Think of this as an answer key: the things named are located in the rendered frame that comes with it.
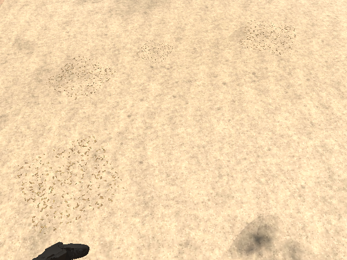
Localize robot left hand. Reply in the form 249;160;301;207
32;242;89;260

